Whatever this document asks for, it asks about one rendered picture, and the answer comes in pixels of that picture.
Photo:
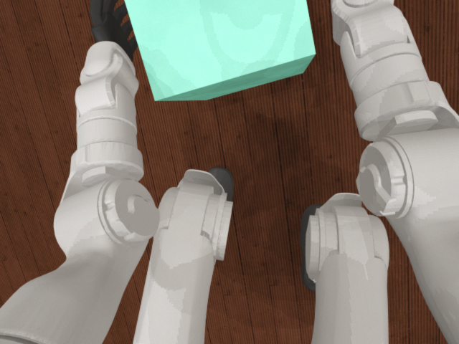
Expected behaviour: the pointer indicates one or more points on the robot left hand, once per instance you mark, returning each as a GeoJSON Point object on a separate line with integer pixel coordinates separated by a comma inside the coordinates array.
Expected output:
{"type": "Point", "coordinates": [106, 25]}

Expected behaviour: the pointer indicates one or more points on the left robot upper arm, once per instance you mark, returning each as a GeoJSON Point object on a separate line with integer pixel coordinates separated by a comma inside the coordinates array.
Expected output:
{"type": "Point", "coordinates": [103, 231]}

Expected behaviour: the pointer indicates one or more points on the right robot upper arm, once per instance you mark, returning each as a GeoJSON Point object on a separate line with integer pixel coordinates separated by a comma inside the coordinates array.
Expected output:
{"type": "Point", "coordinates": [413, 180]}

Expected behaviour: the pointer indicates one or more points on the right robot thigh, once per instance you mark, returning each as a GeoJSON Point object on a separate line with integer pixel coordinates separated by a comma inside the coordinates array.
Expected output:
{"type": "Point", "coordinates": [351, 282]}

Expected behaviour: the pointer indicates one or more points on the carton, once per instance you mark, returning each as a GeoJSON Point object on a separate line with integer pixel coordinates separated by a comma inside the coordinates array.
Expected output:
{"type": "Point", "coordinates": [203, 49]}

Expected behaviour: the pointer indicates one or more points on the robot left forearm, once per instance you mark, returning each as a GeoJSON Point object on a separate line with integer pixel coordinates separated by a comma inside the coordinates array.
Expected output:
{"type": "Point", "coordinates": [106, 120]}

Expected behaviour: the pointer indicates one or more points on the robot left foot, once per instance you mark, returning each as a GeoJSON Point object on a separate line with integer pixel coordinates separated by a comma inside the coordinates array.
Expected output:
{"type": "Point", "coordinates": [224, 177]}

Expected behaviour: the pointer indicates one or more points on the robot right forearm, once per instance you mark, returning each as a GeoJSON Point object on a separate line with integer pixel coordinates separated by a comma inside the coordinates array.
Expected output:
{"type": "Point", "coordinates": [384, 68]}

